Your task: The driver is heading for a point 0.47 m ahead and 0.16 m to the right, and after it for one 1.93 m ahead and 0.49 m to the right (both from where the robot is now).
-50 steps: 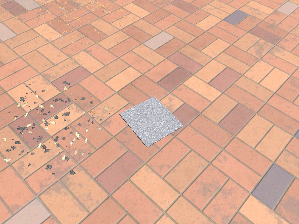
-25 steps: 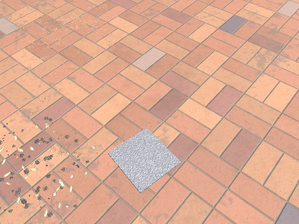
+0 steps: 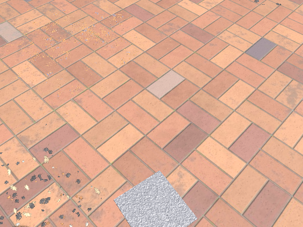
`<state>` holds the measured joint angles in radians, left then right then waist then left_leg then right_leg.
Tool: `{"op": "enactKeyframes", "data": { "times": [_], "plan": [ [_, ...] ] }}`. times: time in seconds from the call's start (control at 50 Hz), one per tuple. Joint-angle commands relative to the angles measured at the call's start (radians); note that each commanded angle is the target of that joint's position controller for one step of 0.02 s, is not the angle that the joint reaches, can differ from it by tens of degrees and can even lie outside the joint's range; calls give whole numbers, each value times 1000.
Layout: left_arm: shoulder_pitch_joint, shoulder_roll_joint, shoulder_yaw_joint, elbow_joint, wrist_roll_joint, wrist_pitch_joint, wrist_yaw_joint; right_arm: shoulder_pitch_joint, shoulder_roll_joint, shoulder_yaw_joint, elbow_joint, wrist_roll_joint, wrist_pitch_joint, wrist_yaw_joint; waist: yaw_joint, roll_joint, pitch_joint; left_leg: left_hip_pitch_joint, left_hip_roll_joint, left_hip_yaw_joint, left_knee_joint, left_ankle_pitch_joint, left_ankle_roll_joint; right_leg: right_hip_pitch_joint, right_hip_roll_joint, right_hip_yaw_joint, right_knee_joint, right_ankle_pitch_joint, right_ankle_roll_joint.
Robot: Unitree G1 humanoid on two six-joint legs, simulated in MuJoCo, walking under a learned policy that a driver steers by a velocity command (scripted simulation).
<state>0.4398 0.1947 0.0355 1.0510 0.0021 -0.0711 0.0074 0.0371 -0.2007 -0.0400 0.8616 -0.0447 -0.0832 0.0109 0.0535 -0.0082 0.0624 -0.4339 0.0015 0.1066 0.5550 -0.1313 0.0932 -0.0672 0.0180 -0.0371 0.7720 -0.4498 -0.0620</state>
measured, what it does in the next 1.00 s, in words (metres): walks ahead, turning right: right foot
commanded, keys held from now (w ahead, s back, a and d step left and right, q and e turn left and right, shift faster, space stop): w+e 0.64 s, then w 0.36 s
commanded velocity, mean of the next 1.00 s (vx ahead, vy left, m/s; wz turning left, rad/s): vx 0.50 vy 0.00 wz -0.40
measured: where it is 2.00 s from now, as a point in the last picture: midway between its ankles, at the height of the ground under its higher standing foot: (229, 122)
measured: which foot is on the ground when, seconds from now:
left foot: down 0.00-0.50, up 0.52-1.00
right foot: up 0.00-0.50, down 0.52-1.00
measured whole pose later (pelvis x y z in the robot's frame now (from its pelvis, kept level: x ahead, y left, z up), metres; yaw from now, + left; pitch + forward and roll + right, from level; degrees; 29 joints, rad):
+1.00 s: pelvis +0.51 -0.12 +0.01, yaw -26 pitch +1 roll -1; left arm 0.44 0.23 0.04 0.97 0.02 -0.07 0.01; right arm 0.05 -0.23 -0.03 0.79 -0.03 -0.03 0.03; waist 0.08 0.04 0.04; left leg -0.59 0.06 0.06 0.63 -0.04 0.03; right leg 0.12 0.13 0.07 0.18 -0.31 -0.12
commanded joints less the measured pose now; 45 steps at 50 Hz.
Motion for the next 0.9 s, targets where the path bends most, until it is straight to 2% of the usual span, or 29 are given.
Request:
{"op": "enactKeyframes", "data": {
  "times": [0.02, 0.04, 0.08, 0.12, 0.16, 0.2, 0.3, 0.38, 0.4, 0.44, 0.48, 0.5, 0.52, 0.54, 0.56, 0.58, 0.6, 0.62, 0.64, 0.68, 0.72, 0.76, 0.82, 0.9],
  "plan": [
    [-5, 131, 33, -80, -2, -6, 1, 279, -182, -55, 39, 19, 10, -9, -112, 76, -174, 553, 392, -547, -306, -202, 155, -546, -43, 96, 509, 49, -40],
    [-41, 106, 29, -85, -1, -7, -4, 222, -123, -39, 34, 18, 2, -5, -90, 47, -97, 432, 347, -432, -352, -135, 121, -521, -80, 94, 457, 117, -40],
    [-33, 78, 32, -77, 23, 18, -16, 204, -73, -24, 53, 24, -11, -14, -44, 83, -34, 302, 270, -260, -394, -31, 54, -451, -113, 88, 389, 167, -27],
    [-37, 55, 33, -81, 27, 42, -28, 245, -76, -24, 68, 29, -29, -18, -29, 79, -37, 286, 260, -188, -408, 60, 46, -443, -112, 76, 382, 196, -17],
    [-93, 49, 35, -104, 27, 56, -36, 274, -97, -29, 79, 34, -40, -20, -24, 75, -19, 298, 256, -121, -425, 105, 43, -509, -124, 64, 362, 254, -8],
    [-166, 51, 35, -131, 26, 62, -42, 305, -98, -29, 88, 30, -41, -23, -33, 73, 2, 318, 249, -69, -435, 131, 40, -581, -134, 55, 320, 322, 2],
    [-341, 37, 21, -199, 25, 58, -56, 357, -98, -24, 105, 28, -39, -30, -63, 70, 42, 363, 227, 51, -428, 253, 28, -597, -113, -11, 57, 456, 9],
    [-445, 40, 13, -250, 31, 55, -64, 425, -120, -29, 130, 25, -28, -41, -91, 72, 56, 480, 262, 111, -385, 393, 26, -574, -85, -85, -87, 425, -29],
    [-450, 45, 15, -257, 33, 54, -65, 430, -125, -30, 133, 24, -22, -44, -87, 76, 53, 511, 269, 126, -357, 463, 24, -561, -73, -97, -108, 392, -44],
    [-417, 61, 23, -256, 34, 55, -62, 415, -148, -36, 131, 21, -12, -50, -59, 99, 21, 555, 278, 159, -252, 740, 19, -481, -21, -132, -129, 302, -84],
    [-292, 90, 40, -225, 35, 53, -53, 395, -181, -46, 123, 19, 5, -51, -4, 118, -55, 572, 283, 175, -33, 934, 19, -343, 48, -154, -150, 195, -130],
    [-181, 113, 55, -194, 37, 45, -46, 385, -193, -50, 113, 21, 15, -46, 42, 105, -120, 522, 279, 178, 155, 871, 10, -199, 77, -142, -212, 194, -157],
    [-34, 179, 82, -154, 51, 37, -33, 361, -190, -49, 88, 26, 17, -40, 117, 29, -199, 340, 253, 185, 438, 620, -24, 34, 5, -1, -303, 168, -205],
    [-50, 298, 110, -166, 52, 39, -21, 398, -59, -25, 20, 34, 11, -19, 35, -200, -265, -114, 69, 150, 801, -331, -82, 343, -309, 504, -345, 192, -347],
    [-18, 315, 113, -176, 22, 54, -20, 273, -138, -39, -31, 33, -3, -11, 77, -98, -304, -282, -22, -85, 929, -402, -93, 368, -363, 791, -496, 158, -401],
    [-77, 281, 103, -170, 16, 59, -10, 195, -134, -35, -57, 38, -18, -6, 52, -39, -152, -367, 55, -133, 886, -288, -80, 271, -349, 618, -517, 207, -359],
    [-124, 223, 89, -173, 8, 55, -8, 206, -135, -32, -51, 40, -29, -7, 9, 19, -82, -314, 91, -132, 782, -206, -77, 141, -309, 517, -532, 323, -311],
    [-173, 189, 79, -181, 7, 46, -5, 223, -134, -35, -36, 31, -24, -11, -36, 56, -44, -245, 114, -134, 704, -181, -83, 44, -252, 425, -539, 445, -269],
    [-196, 164, 69, -185, -1, 37, -1, 247, -130, -34, -34, 11, -5, -11, -67, 49, -48, -177, 123, -137, 657, -175, -99, -17, -209, 358, -545, 533, -252],
    [-177, 156, 60, -181, -6, 11, -3, 275, -106, -30, -28, -4, 32, -2, -89, 33, -70, -123, 126, -122, 593, -172, -119, -53, -174, 288, -552, 648, -238],
    [-131, 178, 62, -165, -5, -3, -6, 235, -94, -26, -42, -3, 48, 6, -82, 11, -55, -143, 127, -99, 518, -113, -131, -70, -151, 244, -574, 689, -220],
    [-78, 177, 58, -151, -4, -6, -8, 153, -97, -23, -69, 1, 53, 10, -52, -13, -30, -195, 131, -85, 428, -24, -132, -47, -138, 227, -593, 708, -185],
    [-17, 173, 51, -136, -3, -6, -9, 52, -104, -20, -101, 8, 54, 15, -11, -36, -18, -246, 121, -76, 301, 81, -123, 29, -131, 212, -594, 744, -133],
    [40, 171, 41, -118, 5, -7, -1, -64, -100, -10, -140, 15, 48, 20, 29, -50, 2, -270, 88, -55, 163, 139, -101, 129, -146, 205, -584, 780, -118]
  ]
}}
